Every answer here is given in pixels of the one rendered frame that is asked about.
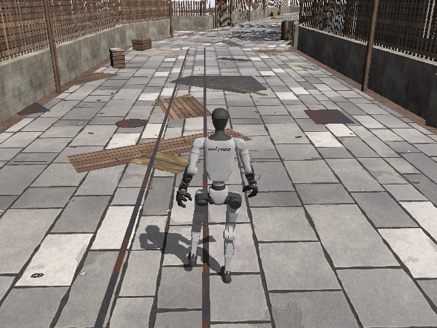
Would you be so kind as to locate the robot left hand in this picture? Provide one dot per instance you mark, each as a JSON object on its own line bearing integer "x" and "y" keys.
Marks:
{"x": 179, "y": 198}

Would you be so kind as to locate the robot right hand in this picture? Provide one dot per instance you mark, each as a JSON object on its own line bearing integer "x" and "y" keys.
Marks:
{"x": 248, "y": 188}

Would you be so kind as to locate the robot right forearm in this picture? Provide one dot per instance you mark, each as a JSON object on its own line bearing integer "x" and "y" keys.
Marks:
{"x": 251, "y": 178}

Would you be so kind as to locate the robot left thigh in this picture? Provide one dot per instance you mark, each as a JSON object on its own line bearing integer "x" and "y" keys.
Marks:
{"x": 201, "y": 201}

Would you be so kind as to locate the humanoid robot torso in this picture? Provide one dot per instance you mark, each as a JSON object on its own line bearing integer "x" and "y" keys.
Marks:
{"x": 219, "y": 164}

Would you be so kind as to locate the robot left upper arm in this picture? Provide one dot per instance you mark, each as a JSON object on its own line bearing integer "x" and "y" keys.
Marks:
{"x": 198, "y": 143}

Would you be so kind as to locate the robot left forearm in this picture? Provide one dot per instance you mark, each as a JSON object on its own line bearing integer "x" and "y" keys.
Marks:
{"x": 185, "y": 182}

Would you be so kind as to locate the robot right upper arm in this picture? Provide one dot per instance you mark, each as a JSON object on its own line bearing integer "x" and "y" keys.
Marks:
{"x": 240, "y": 144}

